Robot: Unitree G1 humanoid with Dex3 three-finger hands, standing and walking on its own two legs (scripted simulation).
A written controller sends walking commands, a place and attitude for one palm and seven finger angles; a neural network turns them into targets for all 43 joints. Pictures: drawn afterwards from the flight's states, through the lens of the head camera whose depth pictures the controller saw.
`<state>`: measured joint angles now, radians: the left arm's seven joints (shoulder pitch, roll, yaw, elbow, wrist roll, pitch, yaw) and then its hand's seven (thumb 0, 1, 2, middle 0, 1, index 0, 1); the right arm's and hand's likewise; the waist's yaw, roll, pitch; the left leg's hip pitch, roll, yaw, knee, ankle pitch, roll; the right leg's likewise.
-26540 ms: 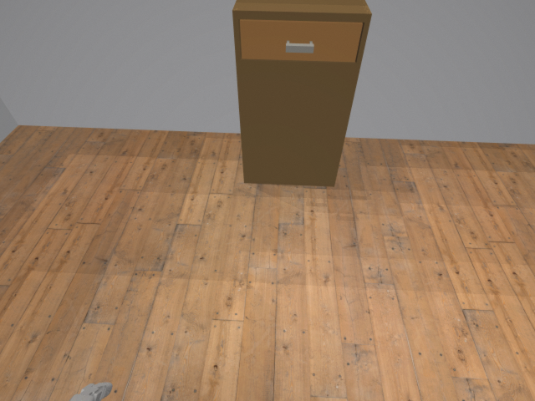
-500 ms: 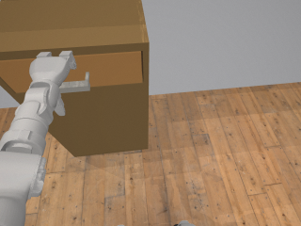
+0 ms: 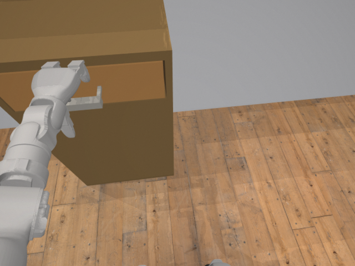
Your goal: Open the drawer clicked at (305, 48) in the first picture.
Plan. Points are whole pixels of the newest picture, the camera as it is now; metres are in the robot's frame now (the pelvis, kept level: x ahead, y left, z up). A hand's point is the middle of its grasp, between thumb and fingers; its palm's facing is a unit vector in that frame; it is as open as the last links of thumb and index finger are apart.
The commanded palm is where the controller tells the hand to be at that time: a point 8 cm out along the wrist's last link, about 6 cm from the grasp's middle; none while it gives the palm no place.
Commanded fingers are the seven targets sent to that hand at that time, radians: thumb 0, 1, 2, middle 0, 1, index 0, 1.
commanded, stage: re-aim the fingers above the handle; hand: left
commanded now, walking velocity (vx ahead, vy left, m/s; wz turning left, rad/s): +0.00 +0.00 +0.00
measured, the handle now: (82, 97) +0.54 +0.25 +0.01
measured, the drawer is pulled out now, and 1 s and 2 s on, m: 0.00 0.00 0.00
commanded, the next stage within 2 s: lower the fingers behind the handle in 0.62 s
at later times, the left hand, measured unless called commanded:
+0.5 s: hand (69, 94) +0.49 +0.25 +0.08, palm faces +0.00 -0.01 -1.00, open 13.8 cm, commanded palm +0.47 +0.26 +0.13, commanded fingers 0.00 -0.50 0.30 -0.30 -1.20 -0.30 -1.20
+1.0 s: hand (64, 106) +0.47 +0.27 +0.05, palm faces -0.05 +0.00 -1.00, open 13.8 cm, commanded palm +0.46 +0.26 +0.11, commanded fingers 0.00 -0.50 0.30 -0.30 -1.20 -0.30 -1.20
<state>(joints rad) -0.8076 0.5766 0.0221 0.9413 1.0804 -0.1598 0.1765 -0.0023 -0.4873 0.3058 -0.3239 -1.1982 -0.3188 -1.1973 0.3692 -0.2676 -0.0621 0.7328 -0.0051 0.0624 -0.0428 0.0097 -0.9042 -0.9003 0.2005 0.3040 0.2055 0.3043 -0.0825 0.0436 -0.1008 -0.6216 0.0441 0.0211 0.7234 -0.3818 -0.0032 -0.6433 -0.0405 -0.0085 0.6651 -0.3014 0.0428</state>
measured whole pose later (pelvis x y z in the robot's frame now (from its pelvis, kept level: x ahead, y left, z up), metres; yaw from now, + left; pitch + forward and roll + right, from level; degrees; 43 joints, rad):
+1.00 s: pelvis +0.00 +0.00 +0.00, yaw -1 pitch +18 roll -1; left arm -0.81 0.59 0.05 1.01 1.10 -0.13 0.23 0.00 -0.49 0.31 -0.32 -1.20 -0.32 -1.20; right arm 0.35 -0.27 -0.06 0.72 -0.01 0.06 -0.02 0.01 -0.90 -0.90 0.20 0.30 0.21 0.30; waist -0.09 0.04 -0.11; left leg -0.67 0.04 0.03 0.75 -0.39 0.00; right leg -0.69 -0.04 0.01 0.69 -0.30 0.05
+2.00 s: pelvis -0.03 +0.00 -0.03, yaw +0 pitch +22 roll -1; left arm -0.94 0.62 0.00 1.15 1.12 -0.07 0.29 0.00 -0.49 0.31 -0.31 -1.33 -0.32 -1.20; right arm 0.35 -0.28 -0.03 0.72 -0.01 0.05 -0.03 0.01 -0.90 -0.90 0.20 0.30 0.21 0.30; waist -0.13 0.04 -0.12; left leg -0.87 0.04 0.02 0.90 -0.41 0.00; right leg -0.90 -0.04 0.01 0.85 -0.33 0.04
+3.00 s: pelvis +0.00 +0.01 -0.01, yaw -1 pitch +18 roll -2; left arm -0.86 0.59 0.01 1.01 1.07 -0.04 0.22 0.00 -0.49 0.31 -0.32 -1.20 -0.32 -1.20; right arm 0.38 -0.27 -0.05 0.73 0.00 0.07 -0.03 0.01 -0.90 -0.90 0.20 0.30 0.21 0.30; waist -0.10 0.06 -0.13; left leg -0.69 0.05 0.02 0.78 -0.40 0.01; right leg -0.71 -0.04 0.00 0.70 -0.31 0.05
